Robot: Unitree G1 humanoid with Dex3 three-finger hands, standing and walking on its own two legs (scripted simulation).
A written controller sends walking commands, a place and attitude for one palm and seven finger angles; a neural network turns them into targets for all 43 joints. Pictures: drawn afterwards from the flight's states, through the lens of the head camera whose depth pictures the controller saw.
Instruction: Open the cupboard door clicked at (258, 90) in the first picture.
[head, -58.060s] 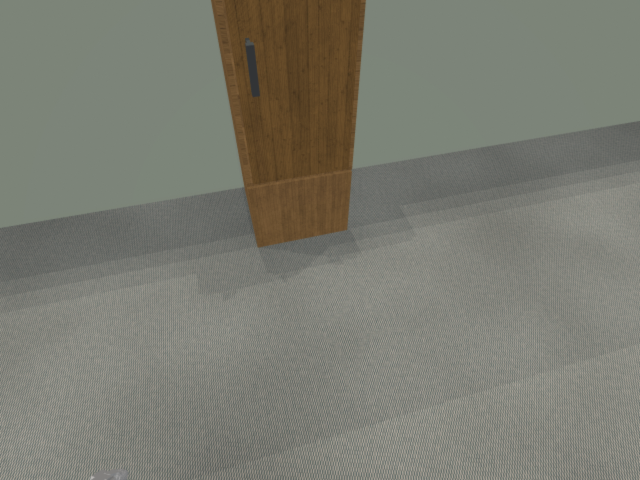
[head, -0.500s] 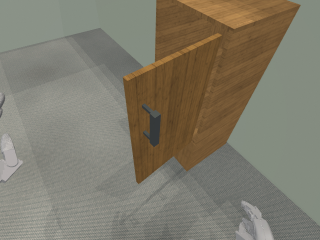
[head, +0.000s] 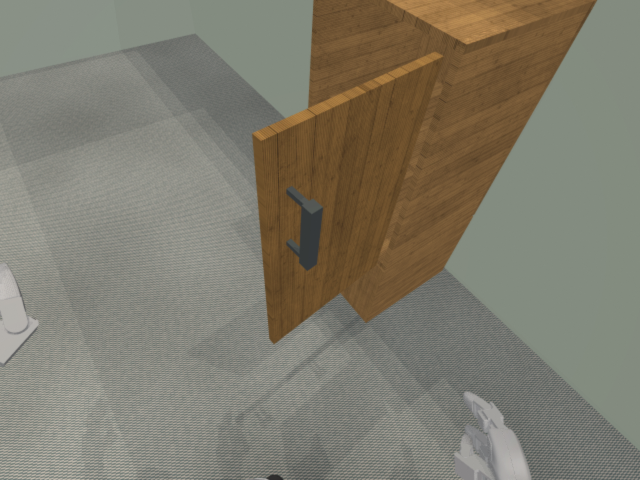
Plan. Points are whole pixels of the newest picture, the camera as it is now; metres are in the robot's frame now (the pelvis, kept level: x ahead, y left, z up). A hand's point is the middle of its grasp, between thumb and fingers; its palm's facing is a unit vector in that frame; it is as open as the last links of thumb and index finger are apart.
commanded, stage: step back with the hand held close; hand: left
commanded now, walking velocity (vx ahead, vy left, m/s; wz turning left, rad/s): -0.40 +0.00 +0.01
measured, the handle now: (301, 229) +0.46 +0.08 +0.01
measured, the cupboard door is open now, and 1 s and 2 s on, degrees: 96 96 96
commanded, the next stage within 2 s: stop stepping back and stand still in 0.24 s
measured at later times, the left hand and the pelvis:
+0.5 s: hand out of the picture +0.07 +0.20 +0.16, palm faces +0.28 -0.79 -0.55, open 7.4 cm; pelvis -0.14 -0.05 +0.00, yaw -2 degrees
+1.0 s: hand out of the picture -0.03 +0.22 +0.17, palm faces +0.48 -0.73 -0.48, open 7.4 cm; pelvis -0.22 -0.05 -0.01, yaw +3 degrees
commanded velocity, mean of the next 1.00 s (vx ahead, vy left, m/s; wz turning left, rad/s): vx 0.02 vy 0.02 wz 0.03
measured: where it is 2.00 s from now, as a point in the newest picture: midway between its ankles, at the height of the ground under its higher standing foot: outside the picture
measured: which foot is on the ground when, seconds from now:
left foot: down 0.00-0.14, up 0.16-0.30, down 0.32-0.54, up 0.56-0.76, down 0.78-1.00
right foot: up 0.00-0.08, down 0.10-1.00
